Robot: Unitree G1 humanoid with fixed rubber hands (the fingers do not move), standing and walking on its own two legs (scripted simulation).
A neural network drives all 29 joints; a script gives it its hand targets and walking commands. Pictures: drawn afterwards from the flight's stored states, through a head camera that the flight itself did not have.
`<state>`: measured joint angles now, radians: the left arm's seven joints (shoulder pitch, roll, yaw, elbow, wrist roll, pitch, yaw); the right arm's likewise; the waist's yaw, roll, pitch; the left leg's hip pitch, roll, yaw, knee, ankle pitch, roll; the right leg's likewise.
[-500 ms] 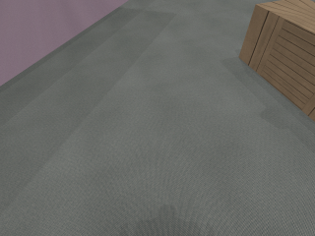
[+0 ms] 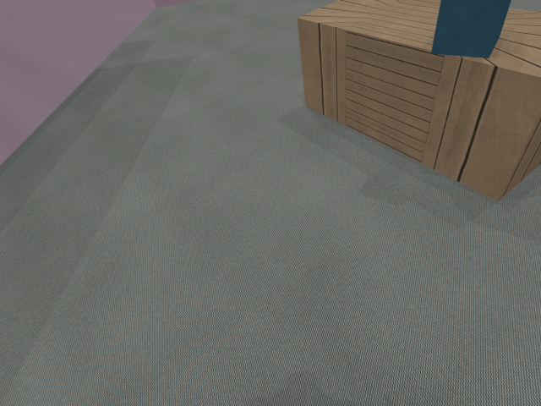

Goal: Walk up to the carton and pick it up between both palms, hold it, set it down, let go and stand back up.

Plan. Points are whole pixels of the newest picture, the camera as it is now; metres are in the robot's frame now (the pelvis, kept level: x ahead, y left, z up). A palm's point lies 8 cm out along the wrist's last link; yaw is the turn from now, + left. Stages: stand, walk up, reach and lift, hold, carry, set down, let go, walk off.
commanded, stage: walk up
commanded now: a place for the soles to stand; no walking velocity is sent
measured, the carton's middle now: (473, 12) +1.51 -0.68 -0.04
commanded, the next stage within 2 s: none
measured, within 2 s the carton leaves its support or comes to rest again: neither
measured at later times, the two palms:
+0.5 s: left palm (185, 286) +0.38 +0.25 -0.10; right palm (471, 289) +0.34 -0.28 -0.07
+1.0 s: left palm (300, 152) +0.77 +0.01 -0.08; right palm (476, 290) +0.37 -0.31 -0.13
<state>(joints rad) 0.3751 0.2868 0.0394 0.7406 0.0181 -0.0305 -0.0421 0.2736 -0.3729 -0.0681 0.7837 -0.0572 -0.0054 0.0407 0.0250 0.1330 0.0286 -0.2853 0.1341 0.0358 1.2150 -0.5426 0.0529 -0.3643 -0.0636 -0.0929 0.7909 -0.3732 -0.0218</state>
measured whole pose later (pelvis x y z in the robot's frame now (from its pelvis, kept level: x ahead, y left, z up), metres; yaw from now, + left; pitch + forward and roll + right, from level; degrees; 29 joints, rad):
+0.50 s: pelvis +0.30 +0.00 +0.02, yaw -20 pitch -1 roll -2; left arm 0.50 0.26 0.02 0.75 0.05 -0.02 0.00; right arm 0.26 -0.27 -0.01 0.62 -0.07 -0.06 -0.01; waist 0.02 0.04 0.05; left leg -0.38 0.04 0.10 0.63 -0.22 0.05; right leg -0.26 0.05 0.08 1.15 -0.45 -0.01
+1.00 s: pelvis +0.53 -0.12 +0.00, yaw -33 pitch -3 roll +1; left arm 0.23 0.22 0.00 0.64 0.05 -0.04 0.00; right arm 0.49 -0.28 0.01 0.73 -0.05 0.02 0.02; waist -0.04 0.05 0.13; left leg -0.15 0.05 0.14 1.11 -0.53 0.03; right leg -0.42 0.04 -0.05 0.72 -0.25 -0.09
